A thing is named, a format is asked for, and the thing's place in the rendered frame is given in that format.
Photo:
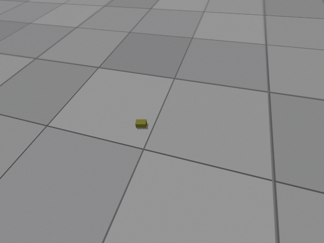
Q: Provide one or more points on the small box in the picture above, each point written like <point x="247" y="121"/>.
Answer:
<point x="141" y="123"/>

